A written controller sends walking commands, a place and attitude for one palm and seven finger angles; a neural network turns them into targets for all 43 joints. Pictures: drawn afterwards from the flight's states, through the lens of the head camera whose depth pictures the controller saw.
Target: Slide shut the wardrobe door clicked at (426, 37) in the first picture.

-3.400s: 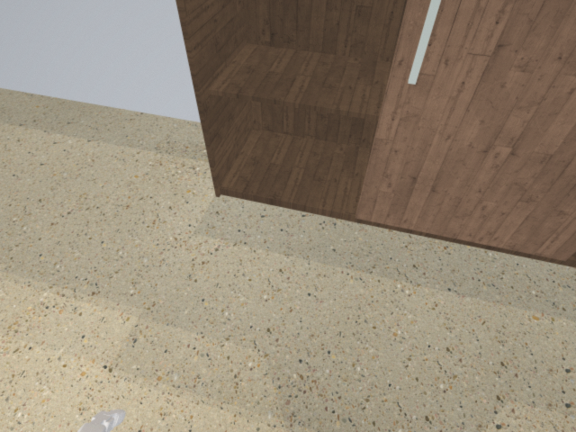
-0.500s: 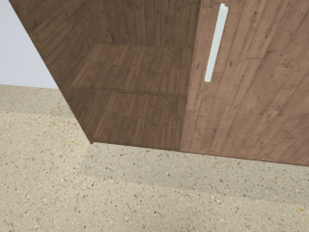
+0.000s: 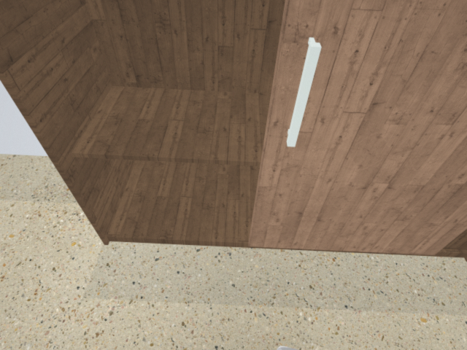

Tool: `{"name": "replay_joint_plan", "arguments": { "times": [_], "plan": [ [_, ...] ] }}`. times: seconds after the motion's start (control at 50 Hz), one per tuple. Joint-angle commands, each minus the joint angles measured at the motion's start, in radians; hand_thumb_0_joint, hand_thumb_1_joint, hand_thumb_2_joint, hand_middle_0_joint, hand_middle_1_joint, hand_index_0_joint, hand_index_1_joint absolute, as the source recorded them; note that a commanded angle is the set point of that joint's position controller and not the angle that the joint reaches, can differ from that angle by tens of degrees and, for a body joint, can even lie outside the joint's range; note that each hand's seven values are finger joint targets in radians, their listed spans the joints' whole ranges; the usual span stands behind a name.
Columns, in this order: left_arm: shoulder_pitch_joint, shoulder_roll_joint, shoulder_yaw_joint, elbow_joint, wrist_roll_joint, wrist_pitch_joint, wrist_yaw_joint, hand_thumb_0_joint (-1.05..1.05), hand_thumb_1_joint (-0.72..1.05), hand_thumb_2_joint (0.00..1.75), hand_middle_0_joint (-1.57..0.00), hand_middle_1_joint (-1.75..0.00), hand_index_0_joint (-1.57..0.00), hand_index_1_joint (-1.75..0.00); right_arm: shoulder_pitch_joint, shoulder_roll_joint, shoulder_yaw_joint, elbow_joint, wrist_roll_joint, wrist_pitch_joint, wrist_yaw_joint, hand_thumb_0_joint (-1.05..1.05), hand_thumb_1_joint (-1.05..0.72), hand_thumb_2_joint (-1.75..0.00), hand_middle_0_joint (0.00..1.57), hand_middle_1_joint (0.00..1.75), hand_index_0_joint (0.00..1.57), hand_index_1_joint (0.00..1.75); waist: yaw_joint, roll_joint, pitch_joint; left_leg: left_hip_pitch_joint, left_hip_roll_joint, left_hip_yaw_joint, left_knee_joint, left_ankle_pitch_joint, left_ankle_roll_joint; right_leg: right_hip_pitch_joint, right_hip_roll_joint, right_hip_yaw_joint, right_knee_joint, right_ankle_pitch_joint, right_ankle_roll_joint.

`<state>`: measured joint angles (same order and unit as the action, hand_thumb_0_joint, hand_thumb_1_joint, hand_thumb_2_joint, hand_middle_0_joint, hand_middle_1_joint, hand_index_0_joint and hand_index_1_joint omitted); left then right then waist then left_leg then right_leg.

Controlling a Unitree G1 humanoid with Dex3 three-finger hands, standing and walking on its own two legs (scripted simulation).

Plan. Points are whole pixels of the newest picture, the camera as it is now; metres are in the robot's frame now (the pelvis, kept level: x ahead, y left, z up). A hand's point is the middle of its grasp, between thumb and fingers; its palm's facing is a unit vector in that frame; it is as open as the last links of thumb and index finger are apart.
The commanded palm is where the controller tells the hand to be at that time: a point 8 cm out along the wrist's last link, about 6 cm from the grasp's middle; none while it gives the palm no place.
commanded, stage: take the last steps up to it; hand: right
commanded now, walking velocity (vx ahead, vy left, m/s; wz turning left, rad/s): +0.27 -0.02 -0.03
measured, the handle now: (300, 97) +0.66 -0.13 +0.10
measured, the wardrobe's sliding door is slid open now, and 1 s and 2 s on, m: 0.67 0.67 0.67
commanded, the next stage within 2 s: come to a stop and stand still in 0.32 s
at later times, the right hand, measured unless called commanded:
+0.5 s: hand (348, 323) +0.23 -0.24 -0.17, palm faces +0.01 +0.98 -0.20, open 7.4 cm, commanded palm none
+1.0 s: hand out of the picture +0.18 -0.28 -0.20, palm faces +0.05 +0.98 -0.19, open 7.4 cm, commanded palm none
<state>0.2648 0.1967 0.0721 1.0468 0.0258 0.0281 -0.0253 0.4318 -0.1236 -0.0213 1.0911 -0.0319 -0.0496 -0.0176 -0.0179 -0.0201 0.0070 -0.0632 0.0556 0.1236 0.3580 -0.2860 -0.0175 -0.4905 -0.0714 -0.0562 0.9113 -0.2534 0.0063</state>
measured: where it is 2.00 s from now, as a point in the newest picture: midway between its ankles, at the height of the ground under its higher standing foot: outside the picture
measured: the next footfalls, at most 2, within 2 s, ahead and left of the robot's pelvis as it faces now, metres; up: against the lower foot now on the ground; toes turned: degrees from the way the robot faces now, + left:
right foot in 0.14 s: +0.13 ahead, -0.14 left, +0.00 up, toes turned -8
left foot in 0.58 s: +0.28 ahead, +0.07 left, +0.00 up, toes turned +7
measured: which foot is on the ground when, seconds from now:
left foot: down 0.00-0.14, up 0.16-0.56, down 0.58-0.94, up 0.96-1.00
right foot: up 0.00-0.12, down 0.14-0.62, up 0.64-0.92, down 0.94-1.00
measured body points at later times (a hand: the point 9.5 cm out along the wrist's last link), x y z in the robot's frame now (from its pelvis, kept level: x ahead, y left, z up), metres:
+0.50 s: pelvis +0.14 -0.06 +0.00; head +0.15 -0.06 +0.45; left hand +0.11 +0.15 -0.16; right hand +0.23 -0.29 -0.15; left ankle +0.22 +0.07 -0.71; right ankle +0.09 -0.13 -0.74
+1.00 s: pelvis +0.12 -0.09 -0.02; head +0.12 -0.12 +0.43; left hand +0.16 +0.15 -0.15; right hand +0.18 -0.33 -0.18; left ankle +0.22 +0.06 -0.73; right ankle +0.11 -0.17 -0.74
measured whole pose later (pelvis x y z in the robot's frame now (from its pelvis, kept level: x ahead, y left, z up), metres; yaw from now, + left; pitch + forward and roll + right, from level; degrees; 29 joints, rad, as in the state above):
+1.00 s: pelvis +0.12 -0.09 -0.02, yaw +1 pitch -2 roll +1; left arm 0.25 0.15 0.04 1.01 0.03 0.01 0.03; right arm 0.19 -0.20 -0.06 1.02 -0.02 0.07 -0.04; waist -0.01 0.05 0.04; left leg -0.45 0.04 0.03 0.68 -0.31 -0.01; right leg -0.24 0.00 -0.05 0.64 -0.37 -0.04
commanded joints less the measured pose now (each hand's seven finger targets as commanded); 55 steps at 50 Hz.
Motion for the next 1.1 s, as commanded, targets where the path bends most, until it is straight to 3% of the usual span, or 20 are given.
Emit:
{"name": "replay_joint_plan", "arguments": {
  "times": [0.0, 0.08, 0.1, 0.12, 0.14, 0.2, 0.26, 0.38, 0.48, 0.54, 0.56, 0.6, 0.64, 0.72, 0.88, 0.9, 0.92, 0.94, 1.0, 1.08],
  "plan": [
    [-0.146, 0.006, -0.011, -0.109, -0.005, -0.048, -0.009, 0.00, 0.90, 0.90, -0.20, -0.30, -0.20, -0.30, 0.075, -0.178, -0.043, -0.015, -0.002, -0.022, -0.008, 0.00, -0.90, -0.90, 0.20, 0.30, 0.20, 0.30, -0.031, 0.176, 0.120, -0.014, 0.251, -0.173, -0.166, 0.097, 0.157, -0.062, -0.010, -0.028, -0.175, -0.039, -0.011],
    [0.016, 0.027, -0.012, -0.044, -0.003, -0.075, 0.005, 0.00, 0.90, 0.90, -0.20, -0.30, -0.20, -0.30, 0.046, -0.173, -0.047, 0.000, 0.009, -0.012, -0.005, 0.00, -0.90, -0.90, 0.20, 0.30, 0.20, 0.30, 0.035, 0.114, 0.024, -0.103, 0.169, -0.076, 0.064, 0.251, 0.109, 0.311, 0.063, -0.104, -0.426, 0.033, -0.032],
    [0.151, 0.088, 0.001, -0.005, 0.001, -0.085, 0.017, 0.00, 0.90, 0.90, -0.20, -0.30, -0.20, -0.30, 0.051, -0.141, -0.040, -0.002, 0.013, -0.010, -0.002, 0.00, -0.90, -0.90, 0.20, 0.30, 0.20, 0.30, 0.089, -0.016, -0.065, -0.207, 0.120, -0.030, 0.281, 0.250, 0.075, 0.538, -0.010, -0.007, -0.472, 0.071, -0.058],
    [0.268, 0.201, 0.027, 0.020, 0.007, -0.091, 0.031, 0.00, 0.90, 0.90, -0.20, -0.30, -0.20, -0.30, 0.069, -0.080, -0.030, -0.023, 0.022, -0.010, 0.004, 0.00, -0.90, -0.90, 0.20, 0.30, 0.20, 0.30, 0.115, -0.267, -0.160, -0.428, -0.004, 0.053, 0.547, -0.121, 0.022, 0.712, -0.279, 0.336, -0.529, 0.179, -0.143],
    [0.330, 0.223, 0.027, 0.038, -0.004, -0.079, 0.042, 0.00, 0.90, 0.90, -0.20, -0.30, -0.20, -0.30, 0.007, -0.087, -0.027, -0.053, 0.014, -0.008, 0.000, 0.00, -0.90, -0.90, 0.20, 0.30, 0.20, 0.30, 0.134, -0.259, -0.154, -0.539, -0.028, -0.029, 0.732, -0.318, 0.028, 0.726, -0.368, 0.435, -0.608, 0.270, -0.207],
    [0.144, 0.098, -0.010, 0.008, -0.006, -0.089, 0.055, 0.00, 0.90, 0.90, -0.20, -0.30, -0.20, -0.30, -0.097, -0.083, -0.038, -0.040, 0.010, 0.002, 0.013, 0.00, -0.90, -0.90, 0.20, 0.30, 0.20, 0.30, 0.073, -0.069, 0.054, -0.538, 0.069, -0.106, 0.843, -0.137, 0.039, 0.420, -0.285, 0.256, -0.662, 0.276, -0.203],
    [0.107, 0.048, -0.025, 0.008, -0.008, -0.106, 0.062, 0.00, 0.90, 0.90, -0.20, -0.30, -0.20, -0.30, -0.041, -0.048, -0.035, -0.014, 0.008, 0.023, 0.017, 0.00, -0.90, -0.90, 0.20, 0.30, 0.20, 0.30, 0.021, -0.083, 0.053, -0.459, 0.064, -0.092, 0.763, -0.043, 0.017, 0.365, -0.212, 0.094, -0.669, 0.470, -0.175],
    [0.121, 0.057, -0.021, 0.022, -0.005, -0.104, 0.061, 0.00, 0.90, 0.90, -0.20, -0.30, -0.20, -0.30, -0.136, -0.066, -0.035, -0.060, 0.009, 0.043, 0.020, 0.00, -0.90, -0.90, 0.20, 0.30, 0.20, 0.30, 0.013, -0.073, 0.086, -0.462, 0.061, -0.080, 0.535, 0.036, 0.010, 0.383, -0.200, 0.054, -0.701, 0.428, -0.195],
    [0.115, 0.048, -0.031, 0.042, 0.002, -0.082, 0.069, 0.00, 0.90, 0.90, -0.20, -0.30, -0.20, -0.30, -0.188, -0.060, -0.023, -0.076, 0.014, 0.044, -0.002, 0.00, -0.90, -0.90, 0.20, 0.30, 0.20, 0.30, 0.014, -0.051, 0.092, -0.281, 0.018, -0.058, 0.286, 0.078, 0.021, 0.355, -0.188, 0.026, -0.572, 0.697, -0.143],
    [0.119, 0.035, -0.027, 0.053, -0.013, -0.065, 0.072, 0.00, 0.90, 0.90, -0.20, -0.30, -0.20, -0.30, -0.092, -0.129, -0.037, -0.052, 0.008, 0.039, -0.014, 0.00, -0.90, -0.90, 0.20, 0.30, 0.20, 0.30, -0.029, 0.036, 0.041, -0.075, 0.050, -0.092, 0.103, 0.476, 0.021, 0.295, -0.108, -0.007, -0.421, 0.464, -0.057],
    [0.155, 0.016, -0.021, 0.046, -0.021, -0.058, 0.069, 0.00, 0.90, 0.90, -0.20, -0.30, -0.20, -0.30, -0.078, -0.178, -0.044, -0.057, 0.006, 0.034, -0.022, 0.00, -0.90, -0.90, 0.20, 0.30, 0.20, 0.30, -0.011, 0.122, -0.013, 0.013, 0.162, -0.231, 0.170, 0.842, 0.085, 0.207, -0.033, -0.020, -0.329, 0.241, -0.023],
    [0.194, -0.017, -0.011, 0.050, -0.029, -0.027, 0.069, 0.00, 0.90, 0.90, -0.20, -0.30, -0.20, -0.30, -0.082, -0.223, -0.047, -0.065, 0.015, 0.036, -0.027, 0.00, -0.90, -0.90, 0.20, 0.30, 0.20, 0.30, 0.008, 0.166, -0.051, 0.021, 0.342, -0.270, 0.125, 1.170, 0.226, 0.175, 0.051, -0.022, -0.124, -0.305, 0.008],
    [0.135, -0.005, -0.008, 0.029, -0.029, -0.009, 0.069, 0.00, 0.90, 0.90, -0.20, -0.30, -0.20, -0.30, -0.120, -0.213, -0.056, -0.085, 0.010, 0.036, -0.038, 0.00, -0.90, -0.90, 0.20, 0.30, 0.20, 0.30, -0.017, 0.258, -0.117, -0.006, 0.337, -0.314, 0.082, 1.076, 0.275, 0.150, 0.049, 0.042, 0.104, -0.394, 0.008],
    [0.100, -0.015, -0.002, 0.012, -0.027, 0.015, 0.060, 0.00, 0.90, 0.90, -0.20, -0.30, -0.20, -0.30, -0.235, -0.205, -0.065, -0.137, 0.005, 0.054, -0.045, 0.00, -0.90, -0.90, 0.20, 0.30, 0.20, 0.30, 0.019, 0.107, -0.114, -0.112, 0.288, -0.230, 0.041, 0.792, 0.234, 0.134, 0.047, 0.067, 0.163, -0.308, 0.020],
    [0.211, -0.019, -0.010, 0.005, -0.015, -0.002, 0.044, 0.00, 0.90, 0.90, -0.20, -0.30, -0.20, -0.30, -0.283, -0.201, -0.070, -0.158, 0.001, 0.081, -0.029, 0.00, -0.90, -0.90, 0.20, 0.30, 0.20, 0.30, 0.068, 0.167, -0.081, -0.354, 0.163, -0.215, -0.014, -0.128, 0.111, 0.393, 0.064, -0.002, -0.398, -0.065, 0.005],
    [0.227, 0.025, -0.008, 0.001, -0.009, -0.013, 0.044, 0.00, 0.90, 0.90, -0.20, -0.30, -0.20, -0.30, -0.275, -0.158, -0.059, -0.167, 0.011, 0.089, -0.024, 0.00, -0.90, -0.90, 0.20, 0.30, 0.20, 0.30, 0.075, 0.017, -0.042, -0.425, 0.091, -0.168, 0.110, -0.213, 0.068, 0.380, 0.004, 0.111, -0.551, -0.136, -0.012],
    [0.187, 0.100, 0.003, -0.023, 0.005, -0.024, 0.047, 0.00, 0.90, 0.90, -0.20, -0.30, -0.20, -0.30, -0.264, -0.090, -0.044, -0.175, 0.023, 0.094, -0.018, 0.00, -0.90, -0.90, 0.20, 0.30, 0.20, 0.30, 0.072, -0.287, 0.040, -0.488, -0.028, -0.072, 0.317, -0.217, 0.009, 0.235, -0.201, 0.402, -0.755, -0.329, -0.062],
    [0.080, 0.131, -0.002, -0.068, 0.012, -0.022, 0.054, 0.00, 0.90, 0.90, -0.20, -0.30, -0.20, -0.30, -0.279, -0.103, -0.044, -0.170, 0.017, 0.096, -0.017, 0.00, -0.90, -0.90, 0.20, 0.30, 0.20, 0.30, 0.052, -0.264, 0.132, -0.440, -0.043, -0.136, 0.424, -0.164, 0.009, 0.041, -0.291, 0.488, -0.847, -0.389, -0.110],
    [-0.037, 0.089, -0.024, -0.080, 0.010, -0.038, 0.072, 0.00, 0.90, 0.90, -0.20, -0.30, -0.20, -0.30, -0.178, -0.132, -0.060, -0.093, 0.005, 0.097, 0.004, 0.00, -0.90, -0.90, 0.20, 0.30, 0.20, 0.30, -0.016, -0.120, 0.145, -0.407, -0.047, -0.212, 0.614, -0.015, 0.009, 0.051, -0.187, 0.331, -0.813, -0.296, -0.072],
    [0.057, 0.084, -0.024, -0.044, -0.008, -0.053, 0.084, 0.00, 0.90, 0.90, -0.20, -0.30, -0.20, -0.30, -0.123, -0.136, -0.053, -0.048, 0.006, 0.084, 0.012, 0.00, -0.90, -0.90, 0.20, 0.30, 0.20, 0.30, 0.014, -0.044, 0.095, -0.512, -0.044, -0.189, 0.645, 0.053, -0.022, 0.319, -0.157, 0.220, -0.766, -0.062, -0.073]
  ]
}}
